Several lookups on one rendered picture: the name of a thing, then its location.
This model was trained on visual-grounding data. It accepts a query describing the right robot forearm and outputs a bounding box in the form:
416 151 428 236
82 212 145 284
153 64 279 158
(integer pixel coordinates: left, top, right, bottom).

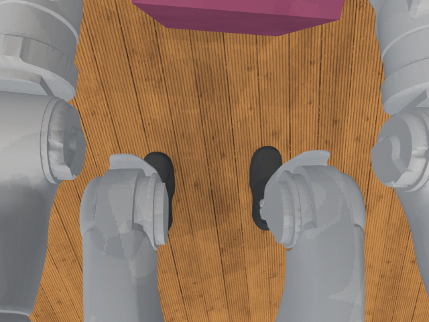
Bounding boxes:
369 0 429 116

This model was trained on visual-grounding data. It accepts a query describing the carton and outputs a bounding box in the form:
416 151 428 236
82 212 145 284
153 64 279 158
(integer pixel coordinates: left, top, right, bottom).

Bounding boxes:
132 0 344 36

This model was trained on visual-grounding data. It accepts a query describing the right robot thigh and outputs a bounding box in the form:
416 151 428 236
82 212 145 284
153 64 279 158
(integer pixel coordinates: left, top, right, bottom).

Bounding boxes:
269 165 365 322

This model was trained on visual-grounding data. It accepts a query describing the left robot forearm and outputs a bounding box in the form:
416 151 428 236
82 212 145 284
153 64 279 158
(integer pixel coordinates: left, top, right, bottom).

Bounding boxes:
0 0 83 102

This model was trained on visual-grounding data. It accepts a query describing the robot right upper arm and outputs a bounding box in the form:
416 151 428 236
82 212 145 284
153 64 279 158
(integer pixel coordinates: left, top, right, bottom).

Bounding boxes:
371 107 429 297

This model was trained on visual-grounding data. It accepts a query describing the left robot foot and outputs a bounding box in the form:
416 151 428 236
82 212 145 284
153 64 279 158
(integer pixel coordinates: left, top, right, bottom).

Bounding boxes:
144 152 175 231

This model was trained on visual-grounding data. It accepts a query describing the robot left upper arm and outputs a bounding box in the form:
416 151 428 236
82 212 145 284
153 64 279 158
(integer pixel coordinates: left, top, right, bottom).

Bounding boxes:
0 91 86 322

